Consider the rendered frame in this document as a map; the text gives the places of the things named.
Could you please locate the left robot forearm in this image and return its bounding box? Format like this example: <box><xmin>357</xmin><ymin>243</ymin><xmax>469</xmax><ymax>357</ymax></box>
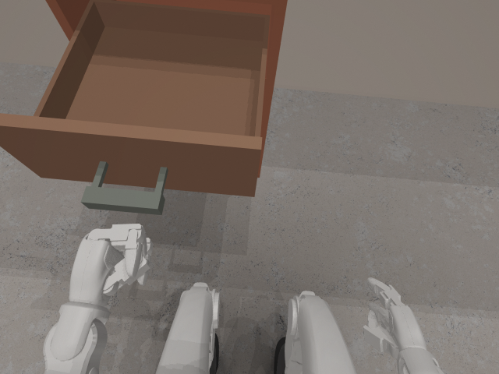
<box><xmin>43</xmin><ymin>302</ymin><xmax>110</xmax><ymax>374</ymax></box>

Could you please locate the robot thigh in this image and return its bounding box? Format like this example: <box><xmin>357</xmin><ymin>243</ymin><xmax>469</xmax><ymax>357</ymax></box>
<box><xmin>155</xmin><ymin>287</ymin><xmax>220</xmax><ymax>374</ymax></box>
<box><xmin>288</xmin><ymin>295</ymin><xmax>357</xmax><ymax>374</ymax></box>

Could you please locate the robot right thigh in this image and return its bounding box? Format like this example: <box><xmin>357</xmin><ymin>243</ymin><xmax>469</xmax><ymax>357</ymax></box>
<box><xmin>288</xmin><ymin>295</ymin><xmax>357</xmax><ymax>374</ymax></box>

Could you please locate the handle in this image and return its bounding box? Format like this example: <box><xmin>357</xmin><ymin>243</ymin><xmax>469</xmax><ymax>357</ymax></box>
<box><xmin>81</xmin><ymin>161</ymin><xmax>168</xmax><ymax>215</ymax></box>

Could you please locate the right robot forearm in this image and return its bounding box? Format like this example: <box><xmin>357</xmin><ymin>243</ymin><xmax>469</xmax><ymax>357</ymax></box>
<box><xmin>397</xmin><ymin>348</ymin><xmax>445</xmax><ymax>374</ymax></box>

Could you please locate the robot left thigh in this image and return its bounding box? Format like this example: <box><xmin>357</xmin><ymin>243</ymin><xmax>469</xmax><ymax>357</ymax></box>
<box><xmin>155</xmin><ymin>287</ymin><xmax>220</xmax><ymax>374</ymax></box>

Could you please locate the drawer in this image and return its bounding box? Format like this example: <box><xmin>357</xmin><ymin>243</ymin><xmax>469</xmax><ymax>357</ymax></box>
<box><xmin>0</xmin><ymin>0</ymin><xmax>270</xmax><ymax>197</ymax></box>

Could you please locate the robot right hand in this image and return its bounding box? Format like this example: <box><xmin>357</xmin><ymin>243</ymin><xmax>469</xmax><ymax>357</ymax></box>
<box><xmin>363</xmin><ymin>277</ymin><xmax>426</xmax><ymax>360</ymax></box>

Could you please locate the robot left hand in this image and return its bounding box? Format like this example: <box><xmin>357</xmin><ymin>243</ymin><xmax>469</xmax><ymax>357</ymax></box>
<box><xmin>69</xmin><ymin>224</ymin><xmax>154</xmax><ymax>307</ymax></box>

